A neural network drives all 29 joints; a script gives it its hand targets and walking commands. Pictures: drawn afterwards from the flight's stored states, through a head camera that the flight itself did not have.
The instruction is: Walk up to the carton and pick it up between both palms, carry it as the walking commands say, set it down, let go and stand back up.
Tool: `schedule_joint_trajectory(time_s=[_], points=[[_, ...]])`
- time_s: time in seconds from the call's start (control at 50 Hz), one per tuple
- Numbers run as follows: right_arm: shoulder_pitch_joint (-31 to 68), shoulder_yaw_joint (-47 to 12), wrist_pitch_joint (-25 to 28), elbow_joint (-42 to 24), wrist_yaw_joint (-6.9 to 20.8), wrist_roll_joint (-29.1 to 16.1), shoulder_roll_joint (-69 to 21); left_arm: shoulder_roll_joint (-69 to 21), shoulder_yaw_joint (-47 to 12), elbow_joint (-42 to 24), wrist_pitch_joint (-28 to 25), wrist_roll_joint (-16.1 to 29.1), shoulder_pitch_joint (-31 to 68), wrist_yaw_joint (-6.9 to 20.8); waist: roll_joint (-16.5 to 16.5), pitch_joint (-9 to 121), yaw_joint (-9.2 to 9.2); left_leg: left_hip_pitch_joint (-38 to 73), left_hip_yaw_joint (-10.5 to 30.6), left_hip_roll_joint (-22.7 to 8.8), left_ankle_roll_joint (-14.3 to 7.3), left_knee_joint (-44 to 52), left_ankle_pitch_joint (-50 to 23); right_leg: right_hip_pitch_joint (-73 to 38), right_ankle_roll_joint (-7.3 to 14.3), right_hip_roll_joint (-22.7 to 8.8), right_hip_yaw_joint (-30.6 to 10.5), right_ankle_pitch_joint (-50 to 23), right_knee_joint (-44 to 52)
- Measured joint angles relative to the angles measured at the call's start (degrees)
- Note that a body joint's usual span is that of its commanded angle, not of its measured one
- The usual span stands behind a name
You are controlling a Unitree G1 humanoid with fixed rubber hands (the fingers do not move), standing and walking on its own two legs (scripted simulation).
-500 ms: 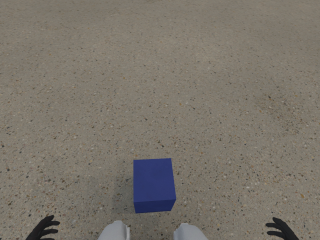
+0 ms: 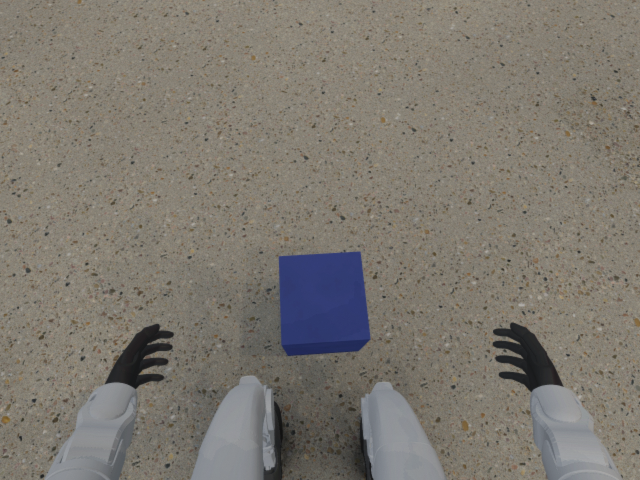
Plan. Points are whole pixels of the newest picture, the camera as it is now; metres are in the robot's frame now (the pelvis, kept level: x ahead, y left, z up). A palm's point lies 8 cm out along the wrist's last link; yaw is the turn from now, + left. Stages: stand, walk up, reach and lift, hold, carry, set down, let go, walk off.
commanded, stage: reach and lift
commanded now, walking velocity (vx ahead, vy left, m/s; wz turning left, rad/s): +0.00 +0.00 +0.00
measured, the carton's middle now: (321, 307) +0.42 -0.01 -0.58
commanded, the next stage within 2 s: none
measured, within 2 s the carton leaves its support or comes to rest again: neither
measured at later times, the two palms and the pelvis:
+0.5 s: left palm (178, 301) +0.33 +0.21 -0.13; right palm (490, 301) +0.33 -0.25 -0.13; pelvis -0.04 +0.00 -0.03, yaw +1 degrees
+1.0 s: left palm (220, 267) +0.40 +0.17 -0.20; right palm (446, 258) +0.42 -0.21 -0.20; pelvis -0.04 -0.01 -0.05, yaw +1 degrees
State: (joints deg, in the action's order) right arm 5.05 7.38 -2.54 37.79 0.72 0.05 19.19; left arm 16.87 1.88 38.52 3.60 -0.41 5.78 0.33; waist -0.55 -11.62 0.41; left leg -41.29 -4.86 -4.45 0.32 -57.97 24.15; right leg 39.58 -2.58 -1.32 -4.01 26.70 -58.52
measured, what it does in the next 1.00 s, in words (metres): lowers itself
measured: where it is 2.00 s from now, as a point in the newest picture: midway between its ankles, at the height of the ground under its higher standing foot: (322, 464)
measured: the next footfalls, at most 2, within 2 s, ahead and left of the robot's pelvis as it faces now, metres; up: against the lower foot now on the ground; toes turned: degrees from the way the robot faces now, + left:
none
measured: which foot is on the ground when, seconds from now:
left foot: down 0.00-1.00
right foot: down 0.00-1.00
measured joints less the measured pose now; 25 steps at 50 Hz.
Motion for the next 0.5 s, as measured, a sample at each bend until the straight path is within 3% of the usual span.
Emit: schedule_joint_trajectory(time_s=[0.2, 0.5], points=[[9.38, 0.01, -1.1, -0.01, 0.18, 0.0, -0.17, -0.74, 0.0, -0.5, 1.49, 0.0, 7.79, -2.45, 0.21, 3.61, 0.0, -11.09, 0.39, 0.03, -0.18, -4.27, -0.59, 11.0, -0.23, 0.0, 0.0, -0.27, -4.5], [27.08, 0.57, -4.22, 2.04, 0.43, 0.0, -0.17, -2.58, 0.56, -0.51, 5.08, 0.26, 26.92, -5.26, 0.21, 3.69, 0.01, -24.1, 0.65, 0.21, -0.2, -4.94, -4.87, 24.49, -0.23, 0.0, 0.0, -3.75, -6.48]])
